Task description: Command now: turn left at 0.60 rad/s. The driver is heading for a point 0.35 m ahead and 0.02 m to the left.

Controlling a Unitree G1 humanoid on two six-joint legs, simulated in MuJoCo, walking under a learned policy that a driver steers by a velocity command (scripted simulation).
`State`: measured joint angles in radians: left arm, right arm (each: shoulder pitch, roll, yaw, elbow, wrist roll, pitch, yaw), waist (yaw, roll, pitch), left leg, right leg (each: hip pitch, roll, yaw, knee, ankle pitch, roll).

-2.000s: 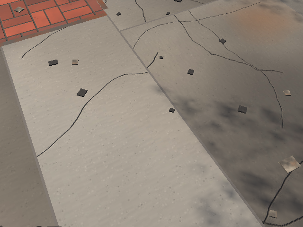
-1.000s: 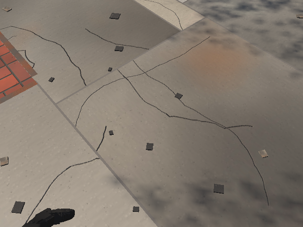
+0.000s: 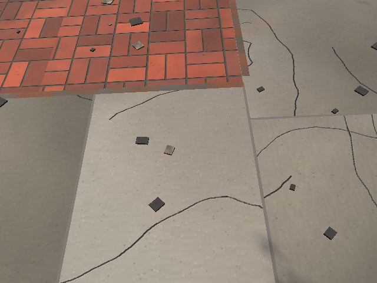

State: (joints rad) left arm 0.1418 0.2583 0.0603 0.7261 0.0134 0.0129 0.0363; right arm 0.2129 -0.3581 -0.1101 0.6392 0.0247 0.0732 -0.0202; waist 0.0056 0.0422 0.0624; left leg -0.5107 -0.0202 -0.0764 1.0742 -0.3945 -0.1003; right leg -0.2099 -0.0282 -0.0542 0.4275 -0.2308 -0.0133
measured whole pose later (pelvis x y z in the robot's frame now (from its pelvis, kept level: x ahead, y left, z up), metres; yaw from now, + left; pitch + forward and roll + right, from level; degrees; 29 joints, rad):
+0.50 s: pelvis +0.01 +0.06 +0.00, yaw +7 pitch +0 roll +0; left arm 0.23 0.31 0.06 0.81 -0.03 0.03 0.01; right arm 0.16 -0.22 -0.02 0.69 -0.01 -0.01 -0.01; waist 0.01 -0.04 0.01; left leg -0.17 -0.04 0.04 0.39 -0.23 0.06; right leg -0.40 -0.06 0.01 0.85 -0.35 0.05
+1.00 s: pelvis +0.17 -0.04 +0.00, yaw -8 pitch +1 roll +1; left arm 0.28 0.27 0.04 0.72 0.00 -0.04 -0.01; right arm 0.17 -0.32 -0.07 0.76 0.00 -0.08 0.02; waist 0.01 0.03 0.05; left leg -0.57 0.07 0.00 1.07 -0.29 -0.03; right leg -0.19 0.05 -0.01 0.40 -0.23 -0.08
